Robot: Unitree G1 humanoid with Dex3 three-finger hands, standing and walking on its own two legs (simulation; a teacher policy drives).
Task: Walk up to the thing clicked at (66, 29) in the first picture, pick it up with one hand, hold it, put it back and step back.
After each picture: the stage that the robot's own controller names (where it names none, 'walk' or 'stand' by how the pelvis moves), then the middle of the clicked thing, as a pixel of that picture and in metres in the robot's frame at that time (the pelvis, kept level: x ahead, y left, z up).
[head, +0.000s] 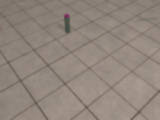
stand; (67, 23) +1.75 +0.21 -0.65
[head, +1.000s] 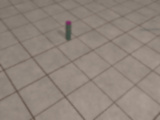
walk; (68, 30) +1.62 +0.15 -0.64
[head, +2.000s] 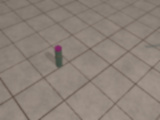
walk; (58, 56) +1.09 +0.20 -0.65
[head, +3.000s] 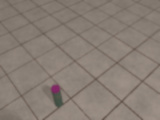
walk; (57, 96) +0.68 +0.21 -0.64
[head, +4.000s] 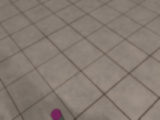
stand; (59, 119) +0.42 +0.22 -0.62
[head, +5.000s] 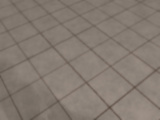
walk; out of the picture +0.39 +0.18 -0.65
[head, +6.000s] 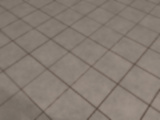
stand; out of the picture +0.30 +0.20 -0.65
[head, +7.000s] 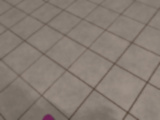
walk; out of the picture +0.35 +0.28 -0.61
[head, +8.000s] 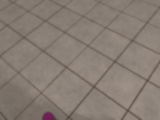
walk; out of the picture +0.37 +0.25 -0.61
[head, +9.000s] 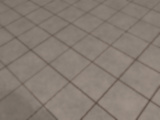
walk; out of the picture +0.34 +0.25 -0.62
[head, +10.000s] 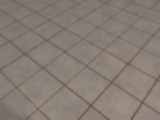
stand; out of the picture +0.36 +0.24 -0.63
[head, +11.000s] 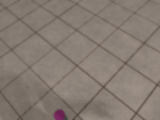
walk; (62, 119) +0.36 +0.19 -0.64
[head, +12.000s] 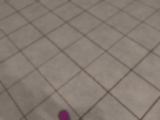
walk; out of the picture +0.39 +0.17 -0.63
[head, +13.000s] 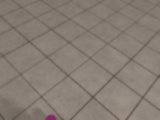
stand; out of the picture +0.40 +0.18 -0.64
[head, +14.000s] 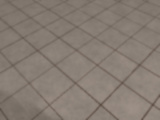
stand; out of the picture +0.38 +0.19 -0.65
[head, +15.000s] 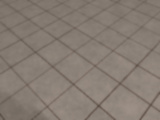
stand; out of the picture +0.38 +0.21 -0.66
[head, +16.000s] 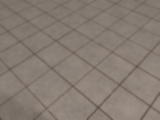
stand; out of the picture +0.37 +0.21 -0.66
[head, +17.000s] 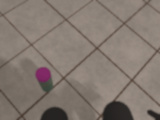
go down; (45, 81) +0.44 +0.17 -0.40
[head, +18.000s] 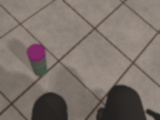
go down; (38, 62) +0.48 +0.16 -0.29
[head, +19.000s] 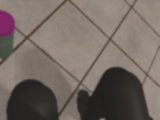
close in; (2, 39) +0.48 +0.19 -0.19
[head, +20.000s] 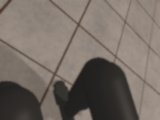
close; out of the picture +0.48 +0.21 -0.18
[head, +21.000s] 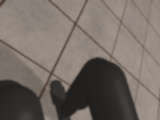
lift; out of the picture +0.46 +0.21 -0.18
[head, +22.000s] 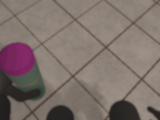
lift; (28, 78) +0.34 +0.18 +0.01
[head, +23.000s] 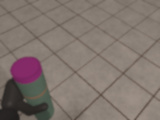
hold; (37, 94) +0.30 +0.16 +0.05
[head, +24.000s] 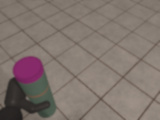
hold; (39, 92) +0.31 +0.15 +0.05
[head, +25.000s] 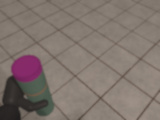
hold; (37, 90) +0.31 +0.16 +0.05
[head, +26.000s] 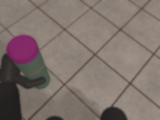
crouch; (33, 67) +0.40 +0.15 -0.01
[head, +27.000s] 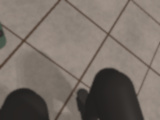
lower; out of the picture +0.52 +0.19 -0.08
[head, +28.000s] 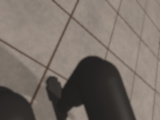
lower; out of the picture +0.49 +0.21 -0.19
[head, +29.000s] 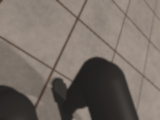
lower; out of the picture +0.48 +0.22 -0.18
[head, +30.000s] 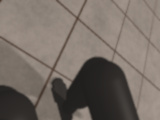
lower; out of the picture +0.47 +0.21 -0.18
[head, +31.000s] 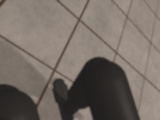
lower; out of the picture +0.47 +0.21 -0.17
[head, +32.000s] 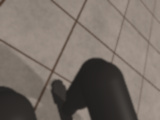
open; out of the picture +0.48 +0.19 -0.19
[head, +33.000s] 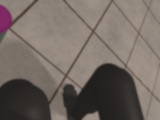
stand; out of the picture +0.47 +0.18 -0.20
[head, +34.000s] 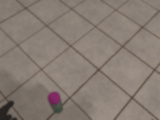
stand; (56, 103) +0.41 +0.14 -0.51
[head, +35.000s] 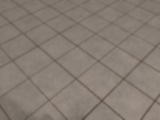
stand; out of the picture +0.39 +0.15 -0.60
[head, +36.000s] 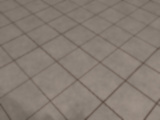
stand; out of the picture +0.39 +0.14 -0.60
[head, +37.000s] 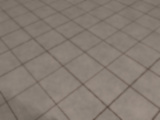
stand; out of the picture +0.39 +0.14 -0.64
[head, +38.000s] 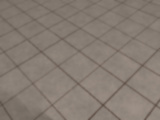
stand; out of the picture +0.38 +0.17 -0.65
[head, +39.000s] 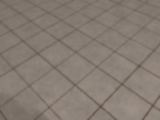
stand; out of the picture +0.36 +0.19 -0.66
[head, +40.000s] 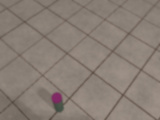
walk; (58, 103) +0.47 +0.16 -0.64
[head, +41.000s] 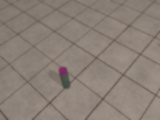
walk; (64, 78) +0.76 +0.22 -0.64
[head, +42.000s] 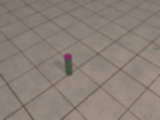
walk; (68, 65) +1.03 +0.15 -0.64
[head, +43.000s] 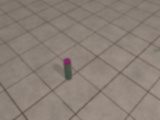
stand; (67, 69) +0.97 +0.15 -0.66
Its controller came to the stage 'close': yes
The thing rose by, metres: 0.70
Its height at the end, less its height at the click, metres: +0.00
